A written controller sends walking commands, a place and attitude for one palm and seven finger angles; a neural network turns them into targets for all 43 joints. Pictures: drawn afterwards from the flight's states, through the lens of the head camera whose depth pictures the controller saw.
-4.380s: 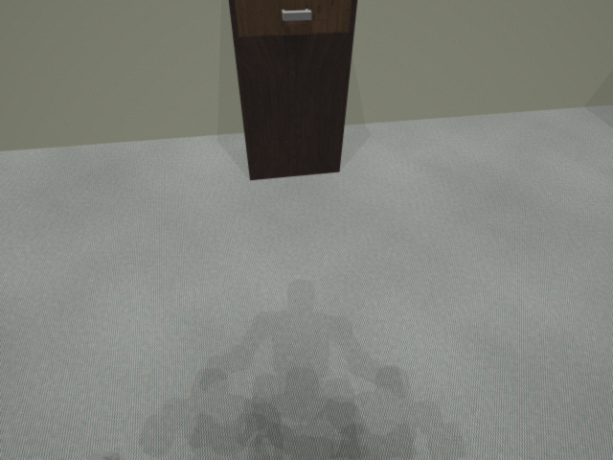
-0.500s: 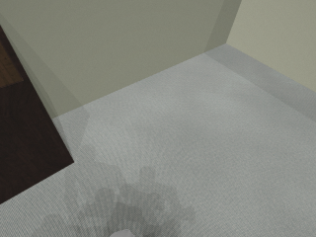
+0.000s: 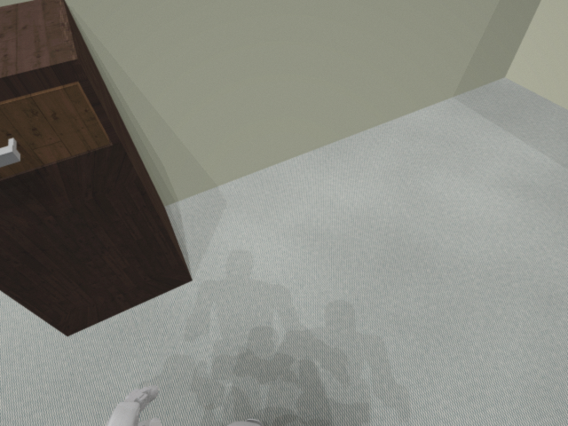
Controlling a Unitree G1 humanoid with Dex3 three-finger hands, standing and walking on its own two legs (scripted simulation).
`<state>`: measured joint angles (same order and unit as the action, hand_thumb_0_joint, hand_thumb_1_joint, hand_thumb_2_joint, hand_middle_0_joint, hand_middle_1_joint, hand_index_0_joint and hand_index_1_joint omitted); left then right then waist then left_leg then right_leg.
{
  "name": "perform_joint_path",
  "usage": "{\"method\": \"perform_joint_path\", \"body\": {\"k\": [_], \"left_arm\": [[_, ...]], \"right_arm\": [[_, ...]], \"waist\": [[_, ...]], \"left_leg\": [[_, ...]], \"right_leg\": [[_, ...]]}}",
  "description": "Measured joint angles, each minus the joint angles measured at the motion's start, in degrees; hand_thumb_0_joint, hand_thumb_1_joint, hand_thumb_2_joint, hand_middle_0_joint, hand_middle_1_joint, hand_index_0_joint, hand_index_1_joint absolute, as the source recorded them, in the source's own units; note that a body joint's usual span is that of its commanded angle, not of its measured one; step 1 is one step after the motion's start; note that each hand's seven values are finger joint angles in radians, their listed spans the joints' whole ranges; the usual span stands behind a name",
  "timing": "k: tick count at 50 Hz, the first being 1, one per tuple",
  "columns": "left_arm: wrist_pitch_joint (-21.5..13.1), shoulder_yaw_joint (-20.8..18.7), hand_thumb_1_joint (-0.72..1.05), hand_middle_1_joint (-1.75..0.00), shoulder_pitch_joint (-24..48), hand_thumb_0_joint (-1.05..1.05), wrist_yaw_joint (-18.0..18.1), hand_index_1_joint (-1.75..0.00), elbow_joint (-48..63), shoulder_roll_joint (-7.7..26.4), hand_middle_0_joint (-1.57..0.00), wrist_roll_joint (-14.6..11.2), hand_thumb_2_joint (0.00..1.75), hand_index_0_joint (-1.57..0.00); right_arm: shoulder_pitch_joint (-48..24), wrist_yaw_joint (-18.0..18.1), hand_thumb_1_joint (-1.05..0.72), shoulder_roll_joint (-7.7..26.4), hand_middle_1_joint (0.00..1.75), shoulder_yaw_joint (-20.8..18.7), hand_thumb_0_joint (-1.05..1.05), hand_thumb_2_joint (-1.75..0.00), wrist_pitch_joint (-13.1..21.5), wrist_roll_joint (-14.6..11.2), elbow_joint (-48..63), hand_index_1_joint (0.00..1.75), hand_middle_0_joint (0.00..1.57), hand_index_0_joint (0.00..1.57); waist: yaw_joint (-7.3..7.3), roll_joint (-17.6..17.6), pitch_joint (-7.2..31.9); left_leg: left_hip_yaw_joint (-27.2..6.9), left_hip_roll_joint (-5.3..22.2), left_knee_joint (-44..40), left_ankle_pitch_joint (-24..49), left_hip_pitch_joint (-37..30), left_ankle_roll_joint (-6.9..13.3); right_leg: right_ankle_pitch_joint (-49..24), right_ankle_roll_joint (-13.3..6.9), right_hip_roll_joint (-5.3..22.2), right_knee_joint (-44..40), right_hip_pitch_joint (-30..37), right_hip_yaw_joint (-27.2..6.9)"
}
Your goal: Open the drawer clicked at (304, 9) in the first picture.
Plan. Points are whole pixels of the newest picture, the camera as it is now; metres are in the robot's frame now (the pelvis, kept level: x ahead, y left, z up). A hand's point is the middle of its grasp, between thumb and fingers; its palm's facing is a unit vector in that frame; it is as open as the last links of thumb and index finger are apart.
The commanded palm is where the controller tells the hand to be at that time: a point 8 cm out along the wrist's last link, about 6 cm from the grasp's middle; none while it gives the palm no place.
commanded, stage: turn to face it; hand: left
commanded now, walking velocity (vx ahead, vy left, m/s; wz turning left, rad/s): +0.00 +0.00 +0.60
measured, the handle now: out of the picture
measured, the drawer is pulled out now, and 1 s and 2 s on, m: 0.00 0.00 0.00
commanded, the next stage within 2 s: take the last steps up to it in 0.68 s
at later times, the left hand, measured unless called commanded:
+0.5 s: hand out of the picture -0.09 +0.22 -0.17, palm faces +0.38 -0.88 -0.28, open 7.4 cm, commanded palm none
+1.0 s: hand out of the picture -0.05 +0.17 -0.14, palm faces +0.49 -0.84 -0.25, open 7.4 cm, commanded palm none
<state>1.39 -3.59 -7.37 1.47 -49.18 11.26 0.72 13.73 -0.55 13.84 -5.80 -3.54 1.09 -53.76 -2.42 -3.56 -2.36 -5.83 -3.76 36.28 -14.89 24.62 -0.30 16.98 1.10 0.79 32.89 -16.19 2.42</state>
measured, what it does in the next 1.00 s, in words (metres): steps on the spot, turning left: left foot, then right foot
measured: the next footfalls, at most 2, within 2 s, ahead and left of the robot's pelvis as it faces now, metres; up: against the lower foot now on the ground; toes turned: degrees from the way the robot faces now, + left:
left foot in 0.46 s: -0.04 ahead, +0.12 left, +0.00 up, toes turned +23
right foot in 0.86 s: +0.07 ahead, -0.09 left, +0.00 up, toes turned +19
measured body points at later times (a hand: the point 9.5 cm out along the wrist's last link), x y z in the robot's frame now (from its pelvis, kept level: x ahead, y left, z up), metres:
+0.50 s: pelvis -0.02 +0.01 +0.00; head +0.01 +0.03 +0.45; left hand -0.11 +0.26 -0.15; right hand +0.20 -0.19 -0.12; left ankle -0.07 +0.10 -0.73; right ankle +0.00 -0.12 -0.71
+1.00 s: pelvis -0.01 -0.02 +0.01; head +0.00 -0.05 +0.46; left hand -0.08 +0.21 -0.12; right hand +0.12 -0.22 -0.15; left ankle -0.09 +0.10 -0.65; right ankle +0.03 -0.11 -0.73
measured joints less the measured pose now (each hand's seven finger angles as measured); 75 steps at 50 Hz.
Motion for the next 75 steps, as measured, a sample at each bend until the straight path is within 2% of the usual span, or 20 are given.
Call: {"method": "perform_joint_path", "body": {"k": [2,4,8,13,19,22,25,28,31,38,42,46,49,52,57,62,67,70,72,75], "left_arm": [[0.1,0.6,0.90,-0.30,-0.8,0.01,0.1,-0.30,0.3,-0.6,-0.20,0.1,0.90,-0.20],[0.2,1.0,0.90,-0.30,-1.9,0.01,0.2,-0.30,0.1,-1.1,-0.20,0.2,0.90,-0.21],[-0.1,1.5,0.90,-0.30,-3.2,0.01,0.1,-0.30,-0.7,-1.4,-0.20,0.2,0.90,-0.21],[-0.5,1.9,0.90,-0.30,-5.2,0.01,-0.3,-0.30,-1.5,-1.4,-0.20,0.4,0.90,-0.21],[-0.2,1.4,0.90,-0.30,-7.9,0.01,-0.4,-0.30,-3.6,0.2,-0.20,0.8,0.90,-0.21],[0.3,0.6,0.90,-0.30,-9.4,0.01,-0.4,-0.30,-4.9,1.8,-0.20,0.6,0.90,-0.21],[1.9,-0.2,0.90,-0.30,-9.8,0.01,-0.3,-0.30,-6.3,3.9,-0.20,0.3,0.90,-0.21],[3.1,-0.6,0.90,-0.30,-8.8,0.01,-0.2,-0.30,-7.5,4.8,-0.20,0.2,0.90,-0.20],[2.7,-0.5,0.91,-0.30,-7.8,0.01,-0.5,-0.30,-7.1,4.8,-0.20,0.0,0.90,-0.20],[2.2,0.4,0.91,-0.30,-5.0,0.01,-0.5,-0.30,-5.6,2.6,-0.20,-0.3,0.90,-0.20],[0.7,1.1,0.90,-0.30,-4.2,0.01,-0.5,-0.30,-4.9,1.0,-0.20,-0.4,0.90,-0.20],[-1.3,2.0,0.90,-0.30,-5.4,0.01,-0.8,-0.30,-4.9,-1.4,-0.20,0.3,0.90,-0.20],[-2.1,2.2,0.90,-0.30,-7.9,0.01,-0.8,-0.30,-5.8,-2.7,-0.20,0.3,0.90,-0.21],[-2.8,2.3,0.90,-0.30,-10.3,0.01,-0.7,-0.30,-7.4,-3.4,-0.20,0.3,0.90,-0.21],[-3.7,2.3,0.90,-0.30,-14.0,0.01,-0.6,-0.30,-10.4,-4.0,-0.20,0.5,0.90,-0.21],[-3.8,1.9,0.90,-0.30,-17.0,0.01,-0.7,-0.30,-13.4,-3.8,-0.20,1.0,0.90,-0.21],[-2.5,1.1,0.90,-0.30,-19.7,0.01,-0.9,-0.30,-16.0,-3.0,-0.20,0.8,0.90,-0.21],[-0.4,0.8,0.90,-0.30,-18.6,0.01,-0.9,-0.30,-17.3,-2.3,-0.20,0.7,0.90,-0.20],[-0.1,0.5,0.90,-0.30,-17.0,0.01,-1.2,-0.30,-17.3,-2.0,-0.20,0.8,0.90,-0.20],[-0.7,0.2,0.91,-0.30,-13.5,0.01,-1.6,-0.30,-15.9,-1.1,-0.20,0.9,0.90,-0.20]], "right_arm": [[0.1,-0.1,-0.90,0.7,0.30,-0.4,0.00,-0.90,-0.7,0.2,-0.1,0.30,0.20,0.20],[0.0,-0.5,-0.91,1.4,0.30,-0.6,0.00,-0.90,-1.1,0.4,0.1,0.30,0.20,0.20],[-0.4,-0.9,-0.91,1.9,0.30,-0.5,0.00,-0.90,-1.2,0.3,0.4,0.30,0.20,0.20],[-2.2,-1.0,-0.91,1.9,0.30,0.1,0.00,-0.90,-1.9,0.2,-0.4,0.30,0.20,0.20],[-6.6,-0.8,-0.91,1.4,0.30,1.5,0.00,-0.90,-1.3,-0.4,0.0,0.30,0.20,0.20],[-8.2,-0.7,-0.91,1.0,0.30,2.2,0.00,-0.90,-0.1,-0.5,1.2,0.30,0.20,0.20],[-9.5,-0.5,-0.91,-0.1,0.30,2.8,0.00,-0.90,1.5,-0.3,1.9,0.30,0.20,0.20],[-9.3,0.3,-0.91,-1.1,0.30,3.5,0.00,-0.90,2.0,-0.2,1.9,0.30,0.20,0.20],[-8.9,0.6,-0.90,-1.8,0.30,4.0,0.00,-0.90,2.0,-0.2,1.4,0.30,0.20,0.20],[-6.5,0.5,-0.90,-2.6,0.30,4.0,0.00,-0.90,1.7,0.0,0.0,0.30,0.21,0.20],[-4.4,0.6,-0.90,-2.5,0.30,3.6,0.00,-0.90,1.2,0.0,-1.4,0.30,0.21,0.21],[-1.5,0.2,-0.90,-1.2,0.30,2.5,0.00,-0.90,0.1,0.0,-3.4,0.30,0.21,0.20],[0.4,-0.7,-0.91,-0.6,0.30,1.9,0.00,-0.90,-0.3,0.5,-5.0,0.30,0.20,0.20],[2.2,-1.1,-0.91,-0.3,0.30,1.4,0.00,-0.90,0.1,0.7,-5.9,0.30,0.20,0.20],[3.9,-1.3,-0.91,-0.7,0.30,1.2,0.00,-0.90,0.2,0.7,-7.4,0.30,0.20,0.20],[3.0,-1.7,-0.91,-2.0,0.30,1.6,0.00,-0.90,0.9,0.4,-7.5,0.30,0.20,0.20],[0.8,-1.4,-0.91,-3.2,0.30,2.5,0.00,-0.90,3.8,0.1,-5.6,0.30,0.20,0.20],[-0.7,0.3,-0.92,-4.8,0.30,2.5,0.00,-0.90,5.9,0.4,-4.8,0.30,0.20,0.20],[-0.3,1.2,-0.94,-5.0,0.30,2.5,-0.01,-0.90,6.5,0.3,-4.6,0.30,0.20,0.20],[1.6,1.8,-0.94,-5.5,0.30,3.2,-0.01,-0.90,7.3,0.2,-5.6,0.30,0.20,0.20]], "waist": [[0.06,-0.2,-0.1],[0.05,0.2,-0.2],[0.01,1.2,-1.0],[1.43,2.3,-2.0],[4.07,3.7,-2.9],[4.86,4.4,-2.6],[5.57,6.2,-2.7],[5.56,6.1,-2.4],[5.48,5.6,-2.2],[3.88,4.1,-1.8],[2.96,2.9,-1.1],[2.70,0.4,0.1],[2.76,0.4,1.3],[2.38,0.7,1.9],[3.02,1.5,2.2],[4.65,2.9,1.9],[5.54,3.8,1.7],[4.75,5.4,0.6],[3.99,5.4,0.7],[3.34,5.7,1.0]], "left_leg": [[1.8,0.0,11.7,-7.2,3.5,-0.9],[3.9,1.0,22.3,-7.3,6.1,-1.7],[5.8,4.0,30.5,-5.0,6.6,-3.6],[6.5,6.3,24.8,-7.6,2.3,-4.7],[9.1,6.2,11.1,-10.9,-4.6,-3.6],[11.1,5.7,-1.0,-5.1,-9.9,-2.4],[11.2,4.7,-2.5,-4.0,-10.7,1.7],[9.7,4.7,-3.8,-4.0,-11.6,1.8],[8.5,4.4,-6.8,-1.9,-13.1,1.8],[6.5,3.3,-9.0,0.0,-13.8,1.5],[5.6,2.8,-6.2,-1.0,-12.1,0.5],[4.2,2.7,10.4,-10.8,-5.4,0.0],[5.4,3.6,22.4,-6.3,-0.3,-0.5],[6.1,5.5,26.2,-0.7,2.3,-1.5],[7.2,8.5,22.4,2.5,3.3,-2.4],[9.6,9.6,9.8,0.3,0.4,-1.9],[12.4,8.8,-4.7,-0.8,-7.2,-0.5],[14.3,7.6,-1.8,-2.2,-7.8,1.6],[15.4,7.0,-4.5,-2.2,-10.4,2.4],[16.3,5.6,-10.6,-0.6,-15.0,2.9]], "right_leg": [[0.1,-2.0,0.9,0.1,0.9,1.8],[-0.2,-2.6,1.9,-1.5,2.4,3.2],[-0.9,-2.8,3.7,-3.8,4.3,6.2],[-0.7,-2.8,5.8,-3.9,4.5,9.7],[0.3,-1.7,8.0,-1.6,3.0,12.9],[1.8,-0.5,9.1,1.7,1.7,14.5],[10.7,2.0,9.2,13.2,-3.0,9.5],[12.2,3.3,6.7,24.6,-7.4,4.1],[8.9,4.1,5.6,27.3,-9.1,1.8],[8.1,4.1,3.8,17.0,-5.9,0.5],[2.6,3.4,2.2,3.6,0.1,1.3],[-0.1,-2.1,1.7,0.3,2.2,3.6],[-1.3,-2.3,2.2,-4.2,4.8,4.3],[-3.2,-1.9,2.6,-8.6,7.4,5.2],[-4.0,-1.1,3.3,-12.7,10.4,6.8],[-2.9,0.7,4.7,-13.3,12.0,7.7],[3.2,2.3,6.3,-5.5,10.3,7.3],[10.9,0.1,6.3,14.6,2.1,3.0],[8.0,-0.7,5.5,25.3,-3.7,2.3],[2.0,-0.4,5.3,30.5,-9.7,2.8]]}}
